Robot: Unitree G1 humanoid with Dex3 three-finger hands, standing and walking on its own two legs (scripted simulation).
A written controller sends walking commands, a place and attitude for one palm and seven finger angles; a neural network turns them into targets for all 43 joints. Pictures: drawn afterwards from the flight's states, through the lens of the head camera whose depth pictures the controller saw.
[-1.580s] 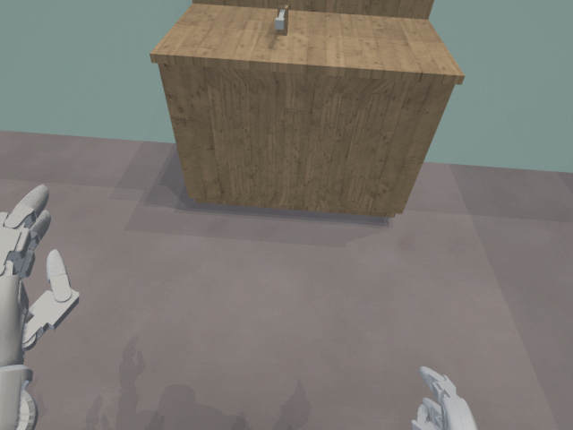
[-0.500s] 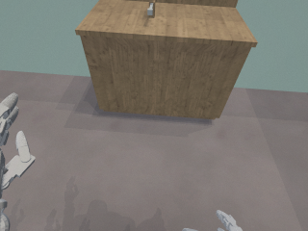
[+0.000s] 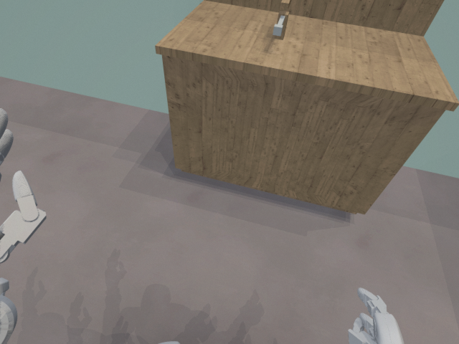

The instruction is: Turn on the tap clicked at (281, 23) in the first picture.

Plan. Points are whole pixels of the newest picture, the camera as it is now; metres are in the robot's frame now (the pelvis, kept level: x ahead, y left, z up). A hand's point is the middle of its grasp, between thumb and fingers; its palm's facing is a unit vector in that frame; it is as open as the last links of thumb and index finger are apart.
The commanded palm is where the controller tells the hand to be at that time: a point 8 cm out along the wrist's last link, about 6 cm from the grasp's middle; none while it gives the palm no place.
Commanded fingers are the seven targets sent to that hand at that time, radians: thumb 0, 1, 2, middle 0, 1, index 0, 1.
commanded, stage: walk to a spot facing it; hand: left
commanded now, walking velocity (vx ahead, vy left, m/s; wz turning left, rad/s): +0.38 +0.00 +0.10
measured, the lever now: (277, 30) +1.06 -0.08 +0.10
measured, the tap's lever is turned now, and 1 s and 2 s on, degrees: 0 0 0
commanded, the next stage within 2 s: turn to face it in 0.52 s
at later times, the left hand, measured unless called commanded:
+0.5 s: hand (96, 157) +0.31 +0.23 +0.18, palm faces +0.52 -0.73 -0.45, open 7.4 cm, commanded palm +0.25 +0.26 +0.20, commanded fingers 0.00 0.90 0.90 -0.20 -0.30 -0.20 -0.30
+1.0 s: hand (113, 111) +0.41 +0.23 +0.20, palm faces +0.58 -0.69 -0.43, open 7.4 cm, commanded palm +0.36 +0.25 +0.20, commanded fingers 0.00 0.90 0.90 -0.20 -0.30 -0.20 -0.30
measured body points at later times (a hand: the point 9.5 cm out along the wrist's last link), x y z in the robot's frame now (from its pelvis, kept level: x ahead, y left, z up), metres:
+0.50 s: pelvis +0.14 -0.04 +0.02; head +0.17 -0.05 +0.47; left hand +0.28 +0.26 +0.21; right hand +0.31 -0.28 -0.09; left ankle +0.18 +0.10 -0.66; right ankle +0.13 -0.15 -0.72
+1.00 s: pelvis +0.23 -0.05 +0.00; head +0.25 -0.06 +0.45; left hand +0.37 +0.27 +0.22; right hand +0.45 -0.18 -0.09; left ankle +0.25 +0.10 -0.72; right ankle +0.29 -0.14 -0.72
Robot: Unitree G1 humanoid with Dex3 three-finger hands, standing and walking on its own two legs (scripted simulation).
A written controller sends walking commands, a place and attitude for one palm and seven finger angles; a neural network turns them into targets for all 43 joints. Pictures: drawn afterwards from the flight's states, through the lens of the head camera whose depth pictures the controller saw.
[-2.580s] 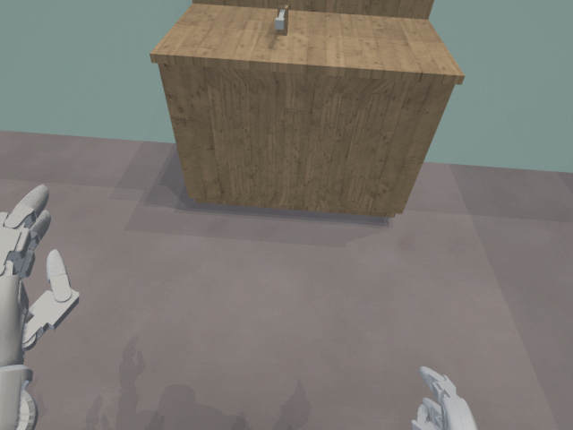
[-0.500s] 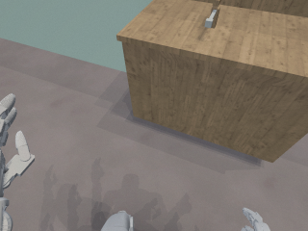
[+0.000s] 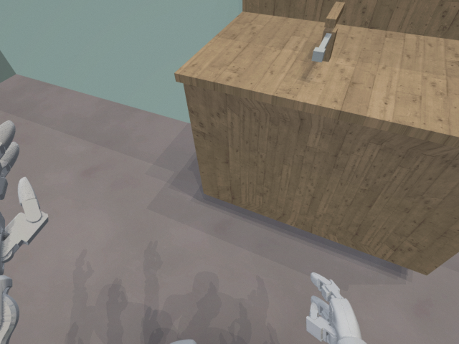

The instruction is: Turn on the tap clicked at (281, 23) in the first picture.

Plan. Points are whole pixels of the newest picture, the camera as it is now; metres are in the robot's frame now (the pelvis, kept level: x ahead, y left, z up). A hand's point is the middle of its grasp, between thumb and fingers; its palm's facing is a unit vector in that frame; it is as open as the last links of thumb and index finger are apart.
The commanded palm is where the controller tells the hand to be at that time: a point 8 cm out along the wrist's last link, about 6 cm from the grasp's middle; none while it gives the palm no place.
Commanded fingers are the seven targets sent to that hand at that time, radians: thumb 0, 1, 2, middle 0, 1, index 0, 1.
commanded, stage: turn to face it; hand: left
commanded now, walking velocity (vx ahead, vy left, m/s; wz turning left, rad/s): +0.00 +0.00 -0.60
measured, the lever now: (318, 54) +0.82 -0.12 +0.10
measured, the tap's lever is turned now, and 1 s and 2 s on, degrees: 0 0 0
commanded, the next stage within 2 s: take the last steps up to it in 1.06 s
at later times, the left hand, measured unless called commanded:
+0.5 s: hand (126, 183) +0.27 +0.18 +0.19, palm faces +0.17 -0.90 -0.39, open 7.4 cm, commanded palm +0.23 +0.22 +0.20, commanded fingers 0.00 0.90 0.90 -0.20 -0.30 -0.20 -0.30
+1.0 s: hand (178, 213) +0.23 +0.10 +0.19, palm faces -0.06 -0.90 -0.43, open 7.4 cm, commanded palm +0.20 +0.15 +0.20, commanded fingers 0.00 0.90 0.90 -0.20 -0.30 -0.20 -0.30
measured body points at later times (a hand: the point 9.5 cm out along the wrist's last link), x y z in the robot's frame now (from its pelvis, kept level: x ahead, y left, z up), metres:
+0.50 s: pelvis -0.01 +0.00 +0.01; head +0.00 +0.01 +0.46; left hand +0.25 +0.23 +0.21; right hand +0.07 -0.27 -0.07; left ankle +0.02 +0.14 -0.72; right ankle -0.01 -0.11 -0.68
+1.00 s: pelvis -0.08 +0.00 +0.01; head -0.06 -0.01 +0.46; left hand +0.23 +0.15 +0.21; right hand -0.08 -0.31 -0.07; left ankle +0.00 +0.11 -0.72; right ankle -0.04 -0.12 -0.71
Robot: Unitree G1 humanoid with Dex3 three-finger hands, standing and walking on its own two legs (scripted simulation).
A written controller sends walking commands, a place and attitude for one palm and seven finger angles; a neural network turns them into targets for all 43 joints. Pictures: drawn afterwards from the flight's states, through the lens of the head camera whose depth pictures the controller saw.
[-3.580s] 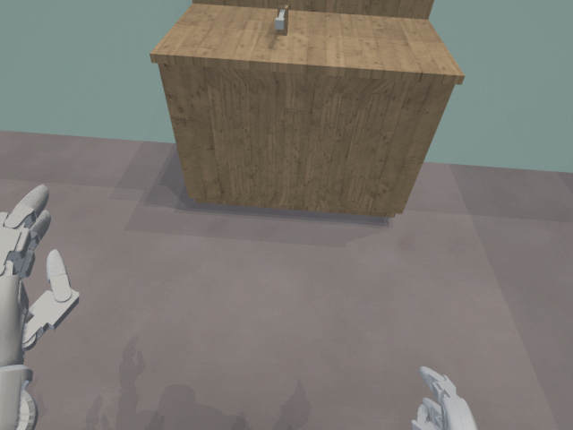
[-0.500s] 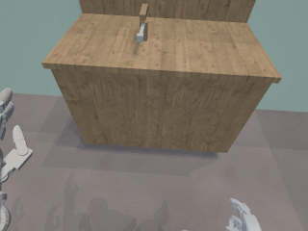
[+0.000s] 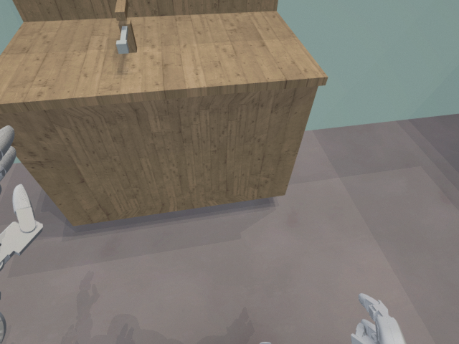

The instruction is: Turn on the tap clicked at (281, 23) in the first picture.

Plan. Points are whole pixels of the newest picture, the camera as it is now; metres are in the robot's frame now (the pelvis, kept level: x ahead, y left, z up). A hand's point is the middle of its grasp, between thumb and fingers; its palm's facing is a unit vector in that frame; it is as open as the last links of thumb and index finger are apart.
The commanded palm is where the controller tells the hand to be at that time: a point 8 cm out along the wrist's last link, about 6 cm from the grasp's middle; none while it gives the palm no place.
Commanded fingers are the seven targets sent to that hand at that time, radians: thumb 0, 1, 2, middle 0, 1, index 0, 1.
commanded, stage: turn to face it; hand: left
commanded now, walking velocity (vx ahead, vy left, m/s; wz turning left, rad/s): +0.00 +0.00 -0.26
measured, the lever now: (122, 46) +0.84 +0.36 +0.09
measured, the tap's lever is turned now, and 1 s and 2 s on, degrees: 0 0 0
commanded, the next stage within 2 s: take the last steps up to it in 0.06 s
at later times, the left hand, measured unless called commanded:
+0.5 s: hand (57, 260) +0.17 +0.20 +0.18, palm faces +0.35 -0.83 -0.44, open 7.4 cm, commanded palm +0.13 +0.25 +0.19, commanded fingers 0.00 0.90 0.90 -0.20 -0.30 -0.20 -0.30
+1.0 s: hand (70, 230) +0.21 +0.21 +0.18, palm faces +0.34 -0.82 -0.45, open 7.4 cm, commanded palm +0.16 +0.26 +0.19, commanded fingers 0.00 0.90 0.90 -0.20 -0.30 -0.20 -0.30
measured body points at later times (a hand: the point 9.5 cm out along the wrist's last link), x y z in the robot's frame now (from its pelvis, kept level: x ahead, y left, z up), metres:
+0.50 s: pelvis -0.05 -0.02 +0.01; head -0.05 -0.03 +0.46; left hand +0.15 +0.24 +0.21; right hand +0.07 -0.28 -0.09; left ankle -0.03 +0.10 -0.73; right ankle +0.00 -0.12 -0.73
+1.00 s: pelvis -0.01 -0.02 +0.01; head +0.02 -0.03 +0.46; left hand +0.19 +0.25 +0.20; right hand +0.13 -0.27 -0.09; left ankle +0.05 +0.14 -0.68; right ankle -0.01 -0.12 -0.73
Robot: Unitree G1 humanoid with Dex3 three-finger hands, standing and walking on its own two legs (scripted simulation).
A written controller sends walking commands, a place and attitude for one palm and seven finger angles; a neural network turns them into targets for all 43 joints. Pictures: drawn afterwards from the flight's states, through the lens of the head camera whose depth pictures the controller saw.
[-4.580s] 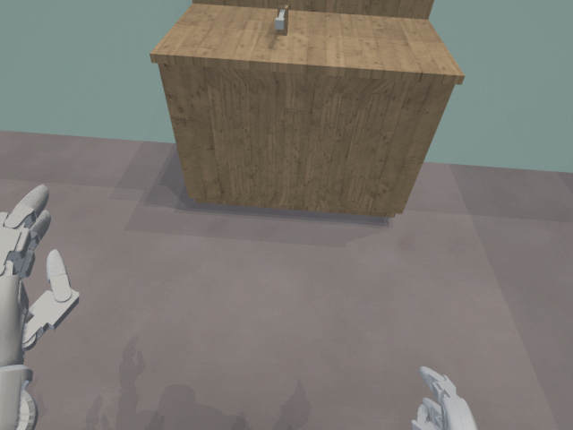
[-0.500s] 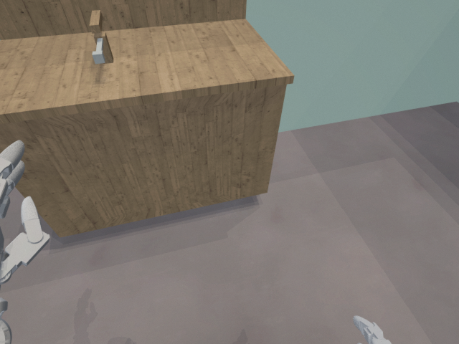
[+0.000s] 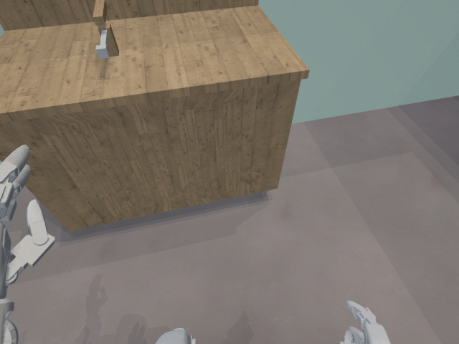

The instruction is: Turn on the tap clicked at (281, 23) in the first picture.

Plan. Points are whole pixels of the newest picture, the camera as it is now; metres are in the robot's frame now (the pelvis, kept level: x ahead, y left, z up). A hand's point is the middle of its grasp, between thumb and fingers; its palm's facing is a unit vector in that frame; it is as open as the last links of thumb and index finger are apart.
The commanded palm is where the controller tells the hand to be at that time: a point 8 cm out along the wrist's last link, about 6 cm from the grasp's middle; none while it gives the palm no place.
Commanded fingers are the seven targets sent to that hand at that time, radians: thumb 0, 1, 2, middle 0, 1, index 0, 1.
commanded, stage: take the last steps up to it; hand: left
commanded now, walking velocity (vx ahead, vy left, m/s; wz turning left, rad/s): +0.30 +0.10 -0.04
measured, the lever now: (102, 51) +0.83 +0.41 +0.08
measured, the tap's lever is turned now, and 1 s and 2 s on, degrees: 0 0 0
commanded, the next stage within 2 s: come to a stop and stand still in 1.62 s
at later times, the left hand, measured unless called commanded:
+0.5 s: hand (65, 165) +0.33 +0.26 +0.16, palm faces +0.37 -0.79 -0.48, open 7.4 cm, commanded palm +0.27 +0.31 +0.17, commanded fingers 0.00 0.90 0.90 -0.20 -0.30 -0.20 -0.30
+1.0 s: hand (80, 107) +0.45 +0.28 +0.18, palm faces +0.33 -0.84 -0.43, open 7.4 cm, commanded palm +0.39 +0.33 +0.17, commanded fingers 0.00 0.90 0.90 -0.20 -0.30 -0.20 -0.30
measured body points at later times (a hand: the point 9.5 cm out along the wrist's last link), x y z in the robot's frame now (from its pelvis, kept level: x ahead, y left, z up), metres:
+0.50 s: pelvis +0.10 +0.03 -0.02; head +0.13 +0.01 +0.43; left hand +0.30 +0.30 +0.19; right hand +0.25 -0.18 -0.13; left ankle +0.07 +0.15 -0.71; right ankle +0.13 -0.06 -0.74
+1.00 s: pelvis +0.21 +0.07 -0.01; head +0.24 +0.06 +0.44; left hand +0.42 +0.33 +0.20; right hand +0.36 -0.15 -0.10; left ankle +0.23 +0.19 -0.74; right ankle +0.23 -0.05 -0.71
